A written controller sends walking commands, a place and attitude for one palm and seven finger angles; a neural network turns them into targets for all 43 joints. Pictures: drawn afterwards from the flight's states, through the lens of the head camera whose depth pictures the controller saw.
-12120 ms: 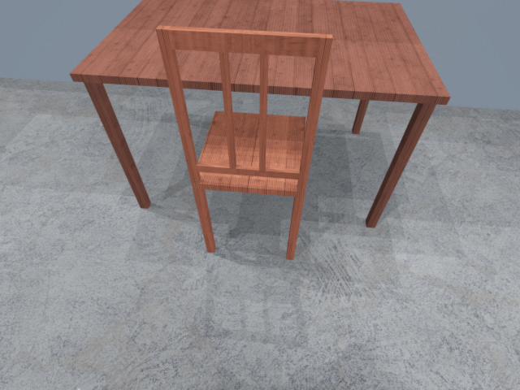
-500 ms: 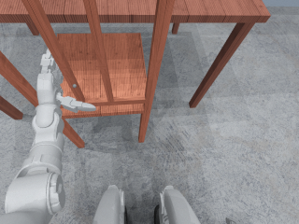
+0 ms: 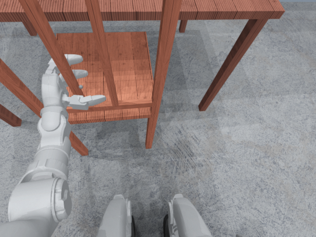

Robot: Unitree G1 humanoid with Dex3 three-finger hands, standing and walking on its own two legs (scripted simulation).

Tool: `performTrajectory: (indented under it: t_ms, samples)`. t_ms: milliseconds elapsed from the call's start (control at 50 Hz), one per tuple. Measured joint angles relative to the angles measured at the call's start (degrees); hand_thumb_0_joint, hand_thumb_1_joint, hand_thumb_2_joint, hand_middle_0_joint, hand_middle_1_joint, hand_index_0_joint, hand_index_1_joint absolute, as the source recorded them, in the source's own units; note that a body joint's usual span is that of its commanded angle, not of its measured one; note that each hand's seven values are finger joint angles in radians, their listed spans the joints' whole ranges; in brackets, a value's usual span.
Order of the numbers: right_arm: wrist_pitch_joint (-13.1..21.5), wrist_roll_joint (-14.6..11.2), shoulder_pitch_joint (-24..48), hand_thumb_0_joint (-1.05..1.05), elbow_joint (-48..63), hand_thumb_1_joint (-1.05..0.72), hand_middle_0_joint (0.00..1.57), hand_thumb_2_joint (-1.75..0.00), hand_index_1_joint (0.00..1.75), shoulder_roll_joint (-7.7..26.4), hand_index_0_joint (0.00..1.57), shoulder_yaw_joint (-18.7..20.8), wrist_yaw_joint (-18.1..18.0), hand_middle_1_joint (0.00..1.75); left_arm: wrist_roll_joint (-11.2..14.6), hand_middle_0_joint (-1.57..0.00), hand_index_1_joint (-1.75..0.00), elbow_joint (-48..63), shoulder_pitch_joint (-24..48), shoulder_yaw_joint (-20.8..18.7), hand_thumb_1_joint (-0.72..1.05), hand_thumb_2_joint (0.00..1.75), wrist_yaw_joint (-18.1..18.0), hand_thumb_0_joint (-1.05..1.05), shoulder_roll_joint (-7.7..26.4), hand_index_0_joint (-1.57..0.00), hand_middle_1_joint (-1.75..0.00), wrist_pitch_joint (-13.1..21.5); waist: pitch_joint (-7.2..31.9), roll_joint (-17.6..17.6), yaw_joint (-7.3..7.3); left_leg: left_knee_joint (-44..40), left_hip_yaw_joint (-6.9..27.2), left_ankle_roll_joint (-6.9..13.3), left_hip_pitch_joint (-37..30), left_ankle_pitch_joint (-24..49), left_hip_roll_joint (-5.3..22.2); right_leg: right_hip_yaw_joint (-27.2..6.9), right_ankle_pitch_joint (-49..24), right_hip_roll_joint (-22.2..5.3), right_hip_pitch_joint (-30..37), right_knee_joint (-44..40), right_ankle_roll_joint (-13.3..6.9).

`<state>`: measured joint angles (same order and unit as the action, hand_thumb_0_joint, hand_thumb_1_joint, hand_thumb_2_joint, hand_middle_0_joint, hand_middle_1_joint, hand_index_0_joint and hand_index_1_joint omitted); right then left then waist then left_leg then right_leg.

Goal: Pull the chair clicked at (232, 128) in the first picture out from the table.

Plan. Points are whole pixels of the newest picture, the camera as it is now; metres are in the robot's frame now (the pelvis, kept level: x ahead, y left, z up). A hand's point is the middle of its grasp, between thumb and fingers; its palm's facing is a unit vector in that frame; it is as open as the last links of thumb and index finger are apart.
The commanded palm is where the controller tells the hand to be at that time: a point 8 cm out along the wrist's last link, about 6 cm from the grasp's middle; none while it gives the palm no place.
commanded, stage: hook a spindle and tug to test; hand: left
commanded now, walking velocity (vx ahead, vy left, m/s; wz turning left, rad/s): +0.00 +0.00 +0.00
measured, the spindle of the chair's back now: (63, 65) +0.50 +0.20 +0.08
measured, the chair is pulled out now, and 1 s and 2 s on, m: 0.00 0.02 0.11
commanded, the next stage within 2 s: step backward, pulling the chair out in 0.94 s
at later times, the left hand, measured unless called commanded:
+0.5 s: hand (81, 88) +0.47 +0.17 +0.03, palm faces +0.12 -0.99 -0.01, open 5.0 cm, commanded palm +0.43 +0.21 +0.03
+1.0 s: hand (82, 95) +0.45 +0.17 +0.03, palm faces +0.11 -0.99 -0.02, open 5.0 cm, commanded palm +0.42 +0.20 +0.03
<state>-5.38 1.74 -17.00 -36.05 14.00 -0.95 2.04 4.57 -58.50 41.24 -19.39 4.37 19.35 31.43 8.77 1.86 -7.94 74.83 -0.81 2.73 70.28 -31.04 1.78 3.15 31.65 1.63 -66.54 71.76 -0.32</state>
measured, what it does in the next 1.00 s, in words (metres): stands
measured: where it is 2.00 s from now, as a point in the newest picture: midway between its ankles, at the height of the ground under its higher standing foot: outside the picture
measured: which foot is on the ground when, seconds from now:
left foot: down 0.00-1.00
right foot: down 0.00-1.00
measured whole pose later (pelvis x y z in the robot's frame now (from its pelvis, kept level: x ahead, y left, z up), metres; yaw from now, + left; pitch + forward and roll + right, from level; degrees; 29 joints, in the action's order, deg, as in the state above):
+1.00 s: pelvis +0.03 +0.00 +0.02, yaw +0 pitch +26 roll -3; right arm -4.2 0.6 -15.5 -33.9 13.7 0.2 2.9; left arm 7.7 -41.2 25.5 -14.0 2.5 14.2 29.0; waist 9.7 1.5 -5.5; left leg 70.6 -1.5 2.3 64.3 -32.4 1.7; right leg 2.2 32.9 1.8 -61.1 67.9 -0.4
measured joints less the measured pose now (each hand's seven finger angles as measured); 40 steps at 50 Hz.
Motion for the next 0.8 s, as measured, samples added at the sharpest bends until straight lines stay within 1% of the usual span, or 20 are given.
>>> performTrajectory:
  t_ms: [80,160,300,380,440,700,800]
  samples:
    - [-0.2,-0.07,-0.48,0.0,-0.05,-0.91,0.2,-0.9,0.3,0.04,0.21,0.16,0.08,0.3,0.14,-0.45,-1.29,0.82,-0.68,0.17,0.0,0.51,-0.01,-0.01,-0.08,-0.45,-1.29,-0.08,0.02,0.03,0.07,-0.2,-0.02,-0.04,-0.22,-0.03,0.05,-0.04,0.0,0.06,0.2,-0.22,-0.02]
    - [-0.22,-0.09,-0.58,0.0,-0.2,-0.91,0.2,-0.9,0.3,0.13,0.21,0.24,0.03,0.3,0.13,-0.48,-1.38,0.83,-0.86,0.42,0.21,0.6,-0.17,-0.01,-0.18,-0.48,-1.38,-0.24,0.02,0.05,0.1,-0.38,0.09,-0.11,-0.43,-0.03,0.01,0.06,0.03,0.04,0.45,-0.41,-0.07]
    - [-0.11,-0.01,-0.16,0.0,-0.28,-0.91,0.2,-0.9,0.3,0.19,0.21,0.54,0.15,0.3,0.46,-0.5,-1.43,1.33,-1.35,0.85,0.59,0.76,-1.33,0.0,-0.6,-0.48,-1.43,-0.69,0.15,0.03,0.25,-0.76,0.12,-0.25,-0.86,-0.02,0.02,0.06,0.04,0.09,0.84,-0.73,-0.19]
    - [-0.12,-0.06,0.19,0.0,-0.11,-0.91,0.2,-0.9,0.3,0.14,0.21,0.57,0.24,0.3,0.54,-0.49,-1.44,2.22,-2.21,0.75,0.74,0.83,-1.16,0.01,-0.65,-0.47,-1.44,-0.6,0.2,-0.1,0.34,-0.98,0.05,-0.32,-1.25,-0.1,0.11,-0.03,0.1,0.19,1.14,-0.89,-0.26]
    - [-0.11,-0.31,0.34,0.0,0.24,-0.91,0.2,-0.9,0.3,0.05,0.21,0.71,0.39,0.3,1.3,-0.48,-1.45,3.74,-3.6,1.28,0.77,0.83,-1.24,0.01,-0.89,-0.46,-1.45,-1.01,0.32,-0.1,0.44,-1.35,-0.04,-0.39,-1.78,-0.17,0.17,-0.14,0.12,0.26,1.59,-1.22,-0.3]
    - [0.23,-0.82,0.96,0.0,1.48,-0.91,0.2,-0.9,0.3,-0.11,0.21,0.8,0.58,0.3,2.29,-0.45,-1.45,9.76,-9.13,2.45,0.79,0.8,-0.61,0.01,-2.43,-0.44,-1.45,-1.79,0.74,-0.35,1.08,-2.77,-0.5,-0.43,-3.93,-0.83,0.2,-0.68,0.68,0.36,3.46,-2.48,-0.26]
    - [0.45,-1.08,1.18,0.0,2.0,-0.91,0.2,-0.9,0.3,-0.21,0.21,1.06,0.74,0.3,3.16,-0.45,-1.45,13.3,-11.92,3.38,0.79,0.8,-1.02,0.01,-3.19,-0.43,-1.45,-2.71,0.83,-0.29,1.38,-3.38,-0.69,-0.44,-4.74,-1.07,0.2,-0.9,0.86,0.38,4.2,-3.07,-0.2]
